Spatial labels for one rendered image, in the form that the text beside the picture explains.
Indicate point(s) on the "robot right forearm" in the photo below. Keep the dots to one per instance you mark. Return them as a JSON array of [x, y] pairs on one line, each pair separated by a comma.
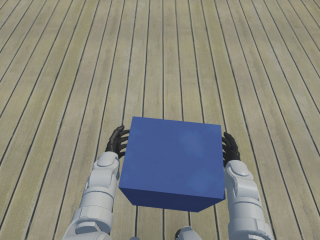
[[247, 221]]

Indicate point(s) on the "left robot hand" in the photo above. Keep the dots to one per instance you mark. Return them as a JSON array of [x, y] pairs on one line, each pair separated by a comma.
[[114, 141]]

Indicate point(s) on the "carton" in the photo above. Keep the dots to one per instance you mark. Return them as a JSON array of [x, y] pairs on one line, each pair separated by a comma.
[[175, 165]]

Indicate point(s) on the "robot right foot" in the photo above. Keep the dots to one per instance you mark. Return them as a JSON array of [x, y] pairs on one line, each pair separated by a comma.
[[178, 232]]

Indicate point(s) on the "robot left forearm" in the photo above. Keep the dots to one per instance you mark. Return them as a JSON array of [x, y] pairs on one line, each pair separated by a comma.
[[95, 210]]

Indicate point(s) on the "right robot hand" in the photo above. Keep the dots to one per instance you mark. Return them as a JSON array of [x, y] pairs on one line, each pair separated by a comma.
[[231, 149]]

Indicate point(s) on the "robot right thigh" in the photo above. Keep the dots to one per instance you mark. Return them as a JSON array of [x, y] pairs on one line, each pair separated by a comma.
[[189, 235]]

